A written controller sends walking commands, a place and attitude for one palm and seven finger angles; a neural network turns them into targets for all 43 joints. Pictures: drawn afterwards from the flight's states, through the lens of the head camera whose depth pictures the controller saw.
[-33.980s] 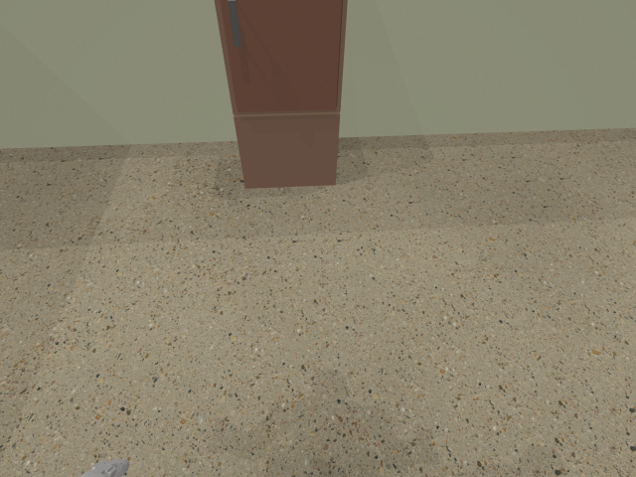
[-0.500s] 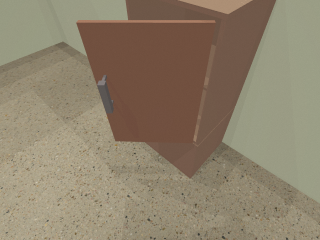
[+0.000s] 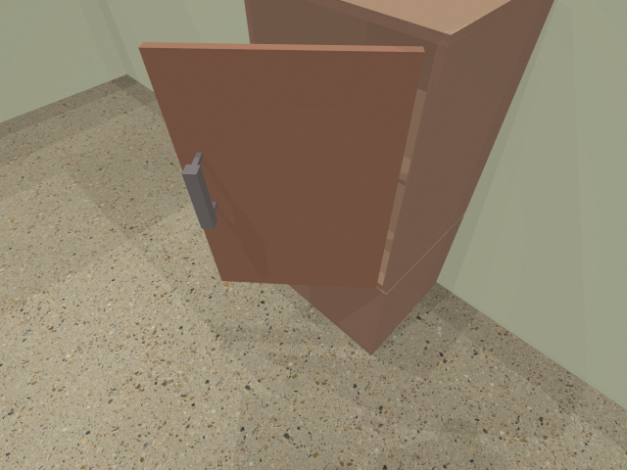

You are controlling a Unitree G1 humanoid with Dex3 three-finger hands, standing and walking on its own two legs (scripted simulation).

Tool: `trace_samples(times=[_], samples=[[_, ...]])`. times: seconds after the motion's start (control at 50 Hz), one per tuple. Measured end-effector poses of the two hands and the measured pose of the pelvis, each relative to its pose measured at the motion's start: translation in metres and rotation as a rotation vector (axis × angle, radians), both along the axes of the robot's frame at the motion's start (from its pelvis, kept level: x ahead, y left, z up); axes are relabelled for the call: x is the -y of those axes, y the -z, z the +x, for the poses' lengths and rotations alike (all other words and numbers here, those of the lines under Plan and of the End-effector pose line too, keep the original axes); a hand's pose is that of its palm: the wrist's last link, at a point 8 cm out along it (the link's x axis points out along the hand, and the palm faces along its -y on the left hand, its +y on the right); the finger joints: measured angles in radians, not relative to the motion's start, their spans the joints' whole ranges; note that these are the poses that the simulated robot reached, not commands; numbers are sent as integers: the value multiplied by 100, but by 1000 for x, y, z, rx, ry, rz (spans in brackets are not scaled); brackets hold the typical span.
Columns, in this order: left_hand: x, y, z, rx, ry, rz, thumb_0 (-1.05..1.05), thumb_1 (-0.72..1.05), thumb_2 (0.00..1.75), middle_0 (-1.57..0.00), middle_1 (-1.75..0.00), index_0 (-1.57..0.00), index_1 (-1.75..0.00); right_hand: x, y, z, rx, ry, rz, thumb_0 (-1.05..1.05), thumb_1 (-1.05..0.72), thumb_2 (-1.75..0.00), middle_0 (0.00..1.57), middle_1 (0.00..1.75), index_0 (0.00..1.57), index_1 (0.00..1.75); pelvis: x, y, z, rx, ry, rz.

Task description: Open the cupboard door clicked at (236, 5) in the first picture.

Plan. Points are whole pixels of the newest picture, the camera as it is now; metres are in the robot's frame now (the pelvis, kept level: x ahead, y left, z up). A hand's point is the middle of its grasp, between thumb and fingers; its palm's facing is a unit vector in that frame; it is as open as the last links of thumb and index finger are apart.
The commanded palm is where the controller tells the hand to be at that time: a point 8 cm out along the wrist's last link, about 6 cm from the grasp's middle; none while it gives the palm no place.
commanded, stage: come to a stop and stand still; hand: left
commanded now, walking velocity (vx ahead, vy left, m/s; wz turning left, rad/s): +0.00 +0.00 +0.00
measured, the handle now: (203, 191) +0.57 +0.24 +0.00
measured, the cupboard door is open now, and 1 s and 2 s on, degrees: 41 41 41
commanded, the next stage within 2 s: look again from close up in 0.30 s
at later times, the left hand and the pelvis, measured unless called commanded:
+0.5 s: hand out of the picture +0.02 +0.17 -0.17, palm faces +0.03 -0.98 -0.21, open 7.3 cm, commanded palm none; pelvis +0.02 -0.01 +0.00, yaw +1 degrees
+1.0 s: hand out of the picture +0.03 +0.17 -0.17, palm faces +0.09 -0.97 -0.21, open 7.3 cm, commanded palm +0.11 +0.22 -0.07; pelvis +0.02 -0.01 +0.00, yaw +1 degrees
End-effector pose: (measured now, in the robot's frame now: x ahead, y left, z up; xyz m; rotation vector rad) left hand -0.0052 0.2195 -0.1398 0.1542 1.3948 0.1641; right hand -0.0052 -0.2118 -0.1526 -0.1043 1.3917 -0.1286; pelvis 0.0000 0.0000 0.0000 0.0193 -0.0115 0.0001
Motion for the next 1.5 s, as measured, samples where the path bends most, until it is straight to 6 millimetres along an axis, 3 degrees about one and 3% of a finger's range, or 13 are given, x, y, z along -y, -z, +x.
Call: trace_samples(times=[0.32,0.66,0.98,1.02,1.14,1.18,1.22,1.28,1.36,1.42,1.5], samples=[[6,0,15,9,-6,1,1,92,90,-20,-30,-20,-30,16,-3,27,18,-17,-24,1,-92,-90,20,30,20,29,9,-1,14,4,-5,-2],[5,-1,25,26,-8,6,1,92,90,-20,-30,-20,-30,16,-4,25,-8,-19,-20,1,-92,-90,20,30,20,29,12,-2,19,6,-12,-4],[5,1,16,17,-17,0,1,92,90,-20,-30,-20,-30,12,-5,23,-14,-27,-24,1,-92,-90,20,30,20,29,8,-2,16,4,-18,-12],[-6,-15,37,166,-90,23,3,94,90,-20,-30,-20,-30,17,-9,32,78,-30,-54,1,-92,-90,20,30,20,30,6,0,14,3,-13,-14],[-22,-107,145,925,-71,50,3,89,88,-20,-34,-20,-34,35,-27,99,501,-68,-127,2,-92,-90,21,30,20,30,-2,13,-1,-44,-71,-11],[-18,-124,170,1135,-20,-5,3,85,86,-20,-36,-20,-36,39,-35,125,625,-96,-143,1,-92,-90,21,30,20,29,-3,23,-8,-89,-66,-8],[-10,-129,183,1307,52,-82,2,81,85,-20,-38,-20,-38,42,-43,149,734,-130,-157,1,-92,-90,20,30,20,29,-2,36,-15,-133,-56,-4],[-2,-118,181,1437,189,-171,1,74,82,-20,-42,-21,-42,42,-51,180,860,-184,-171,1,-91,-90,20,30,20,29,-2,59,-23,-179,-47,-3],[-12,-84,158,1374,176,-218,1,64,78,-22,-47,-22,-48,32,-53,208,949,-228,-175,1,-91,-90,20,30,20,29,-3,83,-29,-205,-49,-10],[-27,-72,138,1314,107,-172,1,57,76,-22,-52,-23,-52,16,-47,216,958,-254,-158,1,-91,-90,20,30,20,29,-4,92,-31,-209,-60,-30],[-42,-86,131,1352,122,-99,2,47,72,-23,-58,-23,-58,-9,-28,208,906,-292,-115,1,-91,-90,20,30,20,30,-6,96,-34,-213,-77,-63]])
